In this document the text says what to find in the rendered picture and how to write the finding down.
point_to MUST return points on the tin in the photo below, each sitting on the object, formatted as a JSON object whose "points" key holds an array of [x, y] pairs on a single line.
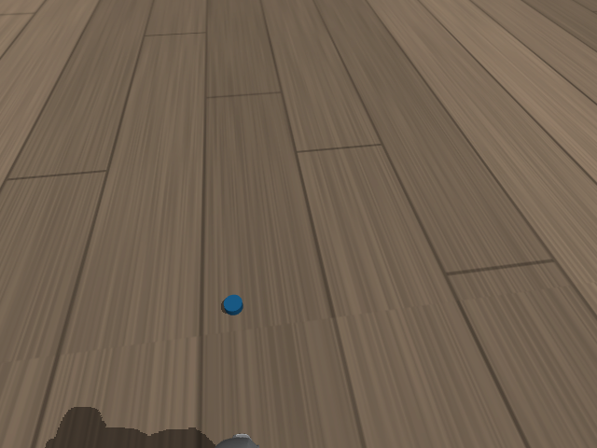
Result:
{"points": [[233, 304]]}

